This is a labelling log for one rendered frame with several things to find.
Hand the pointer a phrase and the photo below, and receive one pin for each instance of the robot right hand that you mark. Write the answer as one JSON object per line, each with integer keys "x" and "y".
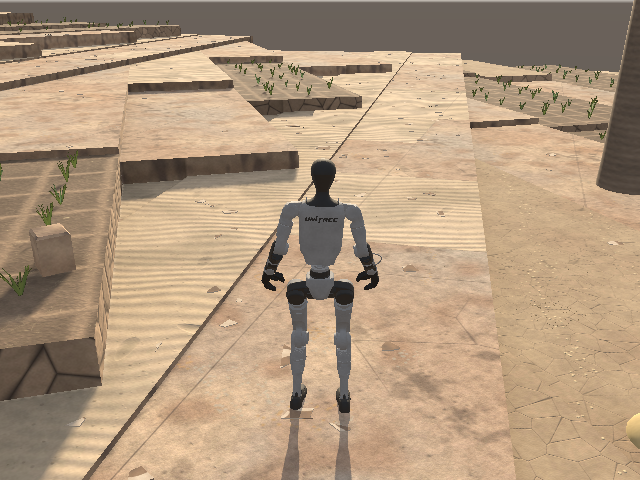
{"x": 364, "y": 276}

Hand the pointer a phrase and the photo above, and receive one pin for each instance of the robot left hand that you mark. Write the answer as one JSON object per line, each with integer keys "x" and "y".
{"x": 266, "y": 278}

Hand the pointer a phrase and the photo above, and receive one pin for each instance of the right robot foot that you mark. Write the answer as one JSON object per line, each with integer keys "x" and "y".
{"x": 344, "y": 404}

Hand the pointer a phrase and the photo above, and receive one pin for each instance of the right robot upper arm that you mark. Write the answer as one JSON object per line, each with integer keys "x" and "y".
{"x": 353, "y": 213}

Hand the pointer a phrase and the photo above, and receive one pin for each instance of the robot right forearm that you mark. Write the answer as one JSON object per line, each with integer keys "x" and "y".
{"x": 368, "y": 262}

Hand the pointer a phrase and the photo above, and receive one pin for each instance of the left robot upper arm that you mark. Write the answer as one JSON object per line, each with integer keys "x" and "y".
{"x": 289, "y": 211}

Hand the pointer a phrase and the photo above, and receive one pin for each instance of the robot left forearm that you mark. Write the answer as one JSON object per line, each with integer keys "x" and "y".
{"x": 272, "y": 261}

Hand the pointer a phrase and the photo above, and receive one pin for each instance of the robot left shin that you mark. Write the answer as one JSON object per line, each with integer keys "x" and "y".
{"x": 297, "y": 361}

